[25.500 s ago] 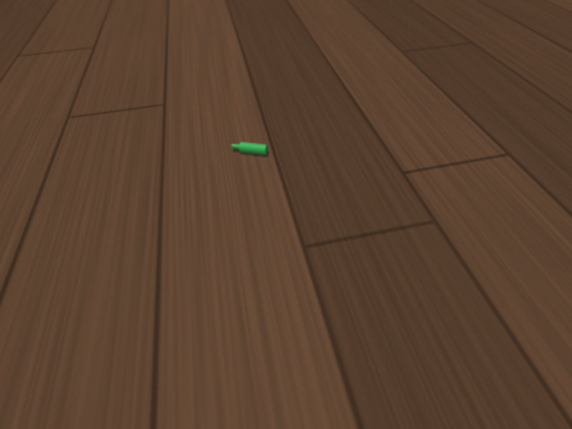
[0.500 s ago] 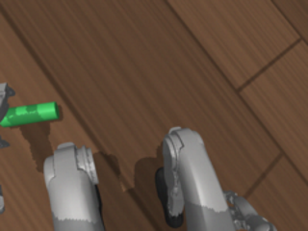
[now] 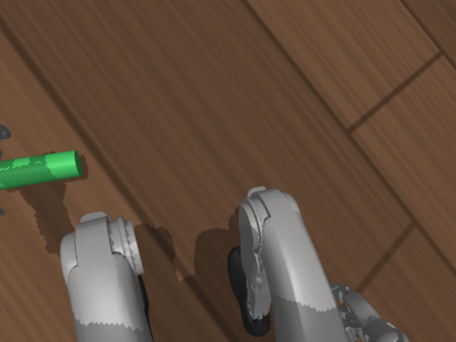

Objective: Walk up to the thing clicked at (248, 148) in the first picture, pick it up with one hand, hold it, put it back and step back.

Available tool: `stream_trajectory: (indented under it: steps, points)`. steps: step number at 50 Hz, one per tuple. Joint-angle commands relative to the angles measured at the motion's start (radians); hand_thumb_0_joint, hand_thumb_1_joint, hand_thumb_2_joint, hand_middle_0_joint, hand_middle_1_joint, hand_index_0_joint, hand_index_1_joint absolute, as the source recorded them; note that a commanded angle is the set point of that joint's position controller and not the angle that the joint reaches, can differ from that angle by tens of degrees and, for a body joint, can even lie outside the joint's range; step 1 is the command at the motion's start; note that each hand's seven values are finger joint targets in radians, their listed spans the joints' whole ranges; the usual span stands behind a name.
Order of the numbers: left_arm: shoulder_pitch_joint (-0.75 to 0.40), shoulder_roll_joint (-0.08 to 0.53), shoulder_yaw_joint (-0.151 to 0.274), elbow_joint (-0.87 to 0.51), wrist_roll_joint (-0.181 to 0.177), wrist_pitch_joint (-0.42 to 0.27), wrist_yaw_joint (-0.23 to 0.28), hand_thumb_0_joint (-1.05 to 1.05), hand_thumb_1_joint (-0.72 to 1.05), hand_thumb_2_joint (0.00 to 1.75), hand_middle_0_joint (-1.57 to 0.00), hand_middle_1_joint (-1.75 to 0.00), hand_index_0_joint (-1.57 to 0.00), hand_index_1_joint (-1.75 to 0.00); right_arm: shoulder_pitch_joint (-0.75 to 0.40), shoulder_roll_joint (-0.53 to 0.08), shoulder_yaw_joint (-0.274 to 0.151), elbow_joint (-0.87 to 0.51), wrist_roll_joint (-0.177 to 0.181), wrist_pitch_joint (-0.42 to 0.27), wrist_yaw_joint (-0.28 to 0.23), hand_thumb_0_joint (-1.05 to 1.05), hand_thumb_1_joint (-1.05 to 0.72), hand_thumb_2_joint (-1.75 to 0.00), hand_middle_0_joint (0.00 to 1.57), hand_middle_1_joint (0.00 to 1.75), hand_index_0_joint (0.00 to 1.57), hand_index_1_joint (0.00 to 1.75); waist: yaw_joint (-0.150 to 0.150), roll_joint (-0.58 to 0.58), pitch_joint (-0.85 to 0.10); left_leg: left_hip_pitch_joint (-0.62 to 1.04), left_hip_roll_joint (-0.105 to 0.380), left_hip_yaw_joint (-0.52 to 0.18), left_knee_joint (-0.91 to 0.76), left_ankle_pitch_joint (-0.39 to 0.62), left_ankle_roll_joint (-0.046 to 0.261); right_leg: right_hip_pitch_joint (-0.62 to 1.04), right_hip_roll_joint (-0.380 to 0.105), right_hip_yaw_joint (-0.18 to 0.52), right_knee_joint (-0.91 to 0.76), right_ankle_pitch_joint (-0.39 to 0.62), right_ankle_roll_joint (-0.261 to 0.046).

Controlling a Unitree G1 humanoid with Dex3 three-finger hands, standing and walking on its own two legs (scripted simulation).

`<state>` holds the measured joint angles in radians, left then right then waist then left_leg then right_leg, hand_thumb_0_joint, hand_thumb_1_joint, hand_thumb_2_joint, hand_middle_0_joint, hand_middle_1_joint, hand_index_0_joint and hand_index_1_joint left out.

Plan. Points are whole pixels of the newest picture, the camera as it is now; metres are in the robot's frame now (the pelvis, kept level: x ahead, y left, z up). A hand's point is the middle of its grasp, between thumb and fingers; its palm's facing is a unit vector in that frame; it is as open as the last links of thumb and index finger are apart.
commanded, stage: rise first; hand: left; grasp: from above
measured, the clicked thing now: (24, 171) +0.43 +0.37 -0.28
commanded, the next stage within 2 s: approach in 0.72 s
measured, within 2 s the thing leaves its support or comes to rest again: neither
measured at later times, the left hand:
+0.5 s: hand out of the picture +0.39 +0.38 -0.15, palm faces -0.44 -0.09 -0.89, open 14.2 cm
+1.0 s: hand out of the picture +0.39 +0.37 -0.16, palm faces -0.46 -0.07 -0.89, open 14.2 cm
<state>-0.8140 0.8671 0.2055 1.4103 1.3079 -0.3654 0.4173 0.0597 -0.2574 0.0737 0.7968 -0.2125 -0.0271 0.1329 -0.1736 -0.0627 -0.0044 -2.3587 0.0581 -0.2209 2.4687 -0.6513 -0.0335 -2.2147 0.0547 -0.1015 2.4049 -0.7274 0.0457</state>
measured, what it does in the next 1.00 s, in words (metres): stands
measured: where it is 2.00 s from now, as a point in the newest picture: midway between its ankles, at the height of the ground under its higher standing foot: (197, 317)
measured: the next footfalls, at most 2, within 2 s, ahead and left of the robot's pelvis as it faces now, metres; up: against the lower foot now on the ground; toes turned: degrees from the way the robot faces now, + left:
none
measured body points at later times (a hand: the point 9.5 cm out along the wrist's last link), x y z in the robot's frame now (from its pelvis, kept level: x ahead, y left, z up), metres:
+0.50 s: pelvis +0.00 +0.00 +0.01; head +0.21 +0.10 +0.39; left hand +0.41 +0.38 -0.10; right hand +0.10 -0.26 -0.10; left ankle +0.08 +0.14 -0.28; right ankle +0.09 -0.12 -0.28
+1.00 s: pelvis -0.01 +0.00 +0.00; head +0.21 +0.10 +0.38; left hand +0.41 +0.37 -0.11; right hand +0.09 -0.27 -0.10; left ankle +0.08 +0.14 -0.28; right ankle +0.09 -0.12 -0.28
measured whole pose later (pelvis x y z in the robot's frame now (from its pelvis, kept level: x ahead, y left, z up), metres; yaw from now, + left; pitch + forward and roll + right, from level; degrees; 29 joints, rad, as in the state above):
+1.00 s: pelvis -0.01 +0.00 +0.00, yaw +1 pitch +29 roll -9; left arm -0.85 0.86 0.13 1.42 1.31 -0.36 0.39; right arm 0.08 -0.26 0.09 0.79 -0.19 -0.03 0.13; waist -0.18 -0.06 -0.02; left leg -2.36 0.05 -0.21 2.45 -0.63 -0.03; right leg -2.21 0.05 -0.10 2.39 -0.71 0.05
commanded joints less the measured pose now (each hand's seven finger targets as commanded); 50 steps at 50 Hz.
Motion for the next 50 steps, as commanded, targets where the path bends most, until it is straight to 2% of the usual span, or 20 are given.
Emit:
stream_trajectory:
  steps: [1,6,10,13,16,18,19,20,22,26,27,31,32,33,35,41,42,44,46,50]
  points:
    - [-0.237,0.299,0.041,-0.163,-0.027,0.004,0.028,0.0,-0.58,1.03,-0.07,-1.0,-0.06,-1.01,0.169,-0.261,-0.083,-0.02,-0.001,-0.001,-0.011,0.0,-0.91,-0.9,0.2,0.3,0.2,0.3,0.02,0.346,-0.673,0.564,-0.018,0.145,-0.231,0.148,0.048,0.255,0.023,-0.079,-0.269,0.237,-0.069]
    - [-0.24,0.291,0.039,-0.17,-0.034,0.009,0.02,0.0,-0.59,1.04,-0.07,-1.01,-0.05,-1.02,0.168,-0.26,-0.088,-0.02,0.01,0.003,-0.012,0.0,-0.91,-0.9,0.2,0.3,0.2,0.3,0.026,0.349,-0.661,0.575,-0.019,0.144,-0.24,0.14,0.047,0.233,0.02,-0.079,-0.264,0.224,-0.072]
    - [-0.245,0.265,0.012,-0.168,-0.032,0.011,0.009,0.0,-0.58,1.04,-0.07,-1.01,-0.06,-1.02,0.163,-0.254,-0.088,-0.022,0.018,0.007,-0.012,0.0,-0.91,-0.9,0.2,0.3,0.2,0.3,0.02,0.338,-0.647,0.557,-0.02,0.144,-0.246,0.124,0.048,0.225,0.021,-0.077,-0.272,0.213,-0.073]
    - [-0.259,0.279,0.019,-0.183,-0.032,0.011,0.006,0.0,-0.58,1.04,-0.07,-1.01,-0.06,-1.02,0.168,-0.255,-0.087,-0.027,0.02,0.005,-0.013,0.0,-0.91,-0.9,0.2,0.3,0.2,0.3,0.022,0.361,-0.649,0.573,-0.021,0.142,-0.259,0.123,0.044,0.222,0.017,-0.079,-0.267,0.208,-0.076]
    - [-0.272,0.278,0.014,-0.173,-0.035,0.009,0.0,0.0,-0.58,1.04,-0.07,-1.0,-0.06,-1.02,0.174,-0.257,-0.085,-0.03,0.025,0.006,-0.013,0.0,-0.91,-0.9,0.2,0.3,0.2,0.3,0.007,0.323,-0.633,0.553,-0.021,0.14,-0.26,0.104,0.048,0.222,0.018,-0.081,-0.28,0.194,-0.073]
    - [-0.271,0.287,0.02,-0.182,-0.04,0.007,-0.003,0.0,-0.59,1.04,-0.07,-1.0,-0.06,-1.02,0.166,-0.256,-0.086,-0.034,0.027,0.004,-0.014,0.0,-0.91,-0.9,0.2,0.3,0.2,0.3,0.022,0.34,-0.632,0.555,-0.023,0.145,-0.263,0.092,0.047,0.217,0.015,-0.075,-0.281,0.179,-0.075]
    - [-0.271,0.275,0.005,-0.175,-0.035,0.006,-0.006,0.0,-0.59,1.04,-0.08,-1.0,-0.06,-1.02,0.163,-0.256,-0.086,-0.031,0.028,0.005,-0.016,0.0,-0.91,-0.9,0.2,0.3,0.2,0.3,0.022,0.346,-0.642,0.565,-0.021,0.145,-0.262,0.092,0.045,0.212,0.018,-0.077,-0.282,0.178,-0.075]
    - [-0.29,0.284,0.006,-0.19,-0.029,0.001,-0.006,0.0,-0.59,1.04,-0.07,-1.01,-0.06,-1.02,0.163,-0.256,-0.082,-0.031,0.025,0.006,-0.017,0.0,-0.91,-0.9,0.2,0.3,0.2,0.3,0.016,0.357,-0.659,0.572,-0.022,0.146,-0.258,0.106,0.045,0.224,0.019,-0.077,-0.279,0.193,-0.075]
    - [-0.289,0.252,-0.011,-0.18,-0.035,0.0,-0.006,0.0,-0.58,1.03,-0.07,-1.01,-0.06,-1.02,0.171,-0.255,-0.08,-0.033,0.023,0.007,-0.016,0.0,-0.91,-0.9,0.2,0.3,0.2,0.3,0.0,0.329,-0.651,0.556,-0.022,0.143,-0.252,0.118,0.048,0.231,0.019,-0.08,-0.283,0.209,-0.07]
    - [-0.273,0.286,0.008,-0.139,-0.026,-0.002,-0.001,0.0,-0.59,1.04,-0.07,-1.01,-0.06,-1.03,0.172,-0.255,-0.073,-0.029,0.024,0.006,-0.017,0.0,-0.91,-0.9,0.2,0.3,0.2,0.3,0.019,0.324,-0.643,0.545,-0.026,0.148,-0.254,0.113,0.049,0.237,0.021,-0.073,-0.285,0.201,-0.072]
    - [-0.279,0.291,0.011,-0.134,-0.026,-0.003,0.001,0.0,-0.58,1.03,-0.07,-1.02,-0.06,-1.03,0.167,-0.258,-0.073,-0.032,0.022,0.005,-0.017,0.0,-0.91,-0.9,0.2,0.3,0.2,0.3,0.008,0.321,-0.636,0.546,-0.023,0.144,-0.25,0.112,0.049,0.23,0.02,-0.079,-0.28,0.199,-0.071]
    - [-0.277,0.294,0.009,-0.127,-0.022,-0.005,0.008,0.0,-0.58,1.04,-0.07,-1.02,-0.06,-1.03,0.158,-0.256,-0.065,-0.033,0.023,0.004,-0.018,0.0,-0.91,-0.9,0.2,0.3,0.2,0.3,0.018,0.349,-0.616,0.543,-0.027,0.144,-0.264,0.08,0.044,0.209,0.02,-0.081,-0.275,0.164,-0.078]
    - [-0.296,0.296,0.011,-0.16,-0.016,-0.006,0.009,0.0,-0.59,1.04,-0.07,-1.01,-0.06,-1.02,0.161,-0.258,-0.069,-0.03,0.018,0.005,-0.019,0.0,-0.91,-0.9,0.2,0.3,0.2,0.3,0.019,0.357,-0.65,0.564,-0.025,0.146,-0.262,0.097,0.044,0.219,0.021,-0.081,-0.278,0.18,-0.076]
    - [-0.28,0.291,0.003,-0.131,-0.008,-0.001,0.011,0.0,-0.59,1.05,-0.07,-1.0,-0.06,-1.02,0.166,-0.257,-0.067,-0.028,0.02,0.006,-0.019,0.0,-0.91,-0.9,0.2,0.3,0.2,0.3,0.014,0.355,-0.642,0.559,-0.026,0.149,-0.255,0.113,0.045,0.224,0.021,-0.077,-0.277,0.199,-0.074]
    - [-0.288,0.282,0.006,-0.128,-0.02,0.001,0.014,0.0,-0.59,1.05,-0.07,-1.01,-0.05,-1.02,0.175,-0.259,-0.068,-0.027,0.02,0.002,-0.017,0.0,-0.91,-0.9,0.2,0.3,0.2,0.3,0.001,0.331,-0.644,0.559,-0.026,0.144,-0.25,0.118,0.047,0.225,0.019,-0.079,-0.275,0.205,-0.072]
    - [-0.295,0.313,0.019,-0.126,-0.02,0.002,0.015,0.0,-0.61,1.1,-0.08,-0.97,-0.04,-1.01,0.166,-0.26,-0.064,-0.032,0.016,-0.005,-0.016,0.0,-0.91,-0.9,0.2,0.3,0.2,0.3,0.01,0.347,-0.64,0.549,-0.025,0.148,-0.249,0.102,0.047,0.221,0.019,-0.077,-0.276,0.19,-0.073]
    - [-0.293,0.319,0.025,-0.146,-0.014,0.004,0.014,0.0,-0.58,1.04,-0.07,-1.01,-0.06,-1.02,0.173,-0.26,-0.063,-0.027,0.013,-0.005,-0.017,0.0,-0.9,-0.9,0.2,0.3,0.2,0.3,0.017,0.367,-0.657,0.572,-0.027,0.149,-0.254,0.117,0.045,0.229,0.016,-0.077,-0.269,0.201,-0.074]
    - [-0.298,0.283,0.003,-0.143,-0.024,0.004,0.009,0.0,-0.56,1.02,-0.07,-1.02,-0.07,-1.02,0.172,-0.261,-0.066,-0.031,0.01,-0.006,-0.015,0.0,-0.9,-0.9,0.2,0.3,0.2,0.3,-0.002,0.35,-0.661,0.561,-0.024,0.145,-0.248,0.114,0.047,0.227,0.02,-0.079,-0.275,0.204,-0.071]
    - [-0.316,0.239,-0.036,-0.133,-0.031,0.003,0.006,0.0,-0.57,1.02,-0.07,-1.03,-0.06,-1.03,0.179,-0.257,-0.067,-0.027,0.015,-0.009,-0.014,0.0,-0.9,-0.9,0.2,0.3,0.2,0.3,-0.022,0.35,-0.613,0.541,-0.025,0.142,-0.258,0.075,0.045,0.2,0.018,-0.082,-0.279,0.171,-0.075]
    - [-0.399,0.187,-0.094,-0.171,-0.031,0.0,0.016,0.0,-0.56,1.02,-0.07,-1.04,-0.07,-1.04,0.194,-0.26,-0.07,-0.02,0.021,-0.018,-0.016,0.0,-0.9,-0.9,0.2,0.3,0.2,0.3,-0.049,0.363,-0.639,0.558,-0.02,0.137,-0.249,0.085,0.043,0.197,0.021,-0.083,-0.288,0.19,-0.072]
